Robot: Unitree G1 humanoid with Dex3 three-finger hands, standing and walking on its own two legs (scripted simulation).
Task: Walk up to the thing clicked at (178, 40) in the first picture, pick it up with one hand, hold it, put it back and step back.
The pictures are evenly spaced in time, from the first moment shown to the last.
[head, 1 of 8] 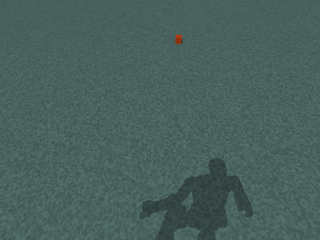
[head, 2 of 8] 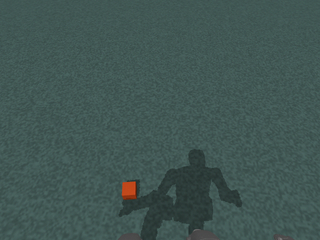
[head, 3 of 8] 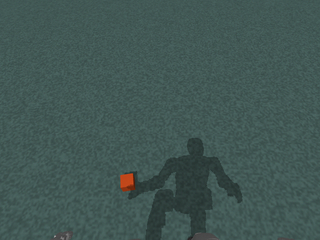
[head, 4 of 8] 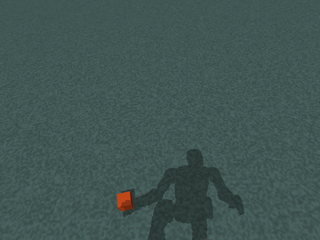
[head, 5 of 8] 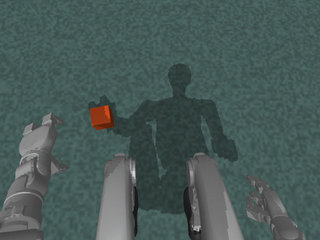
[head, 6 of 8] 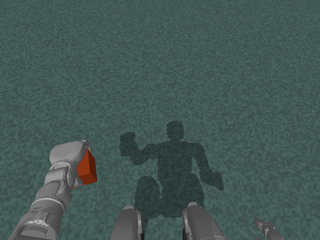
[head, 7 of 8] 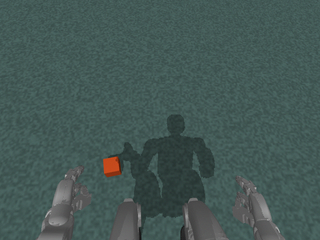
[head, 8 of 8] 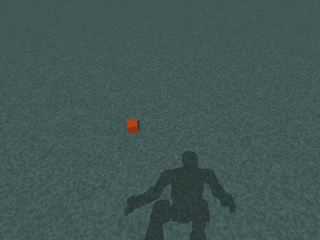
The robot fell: no
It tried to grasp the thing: yes
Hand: left
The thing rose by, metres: 0.66
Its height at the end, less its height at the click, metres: +0.00
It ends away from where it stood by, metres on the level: 0.01
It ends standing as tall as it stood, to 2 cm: yes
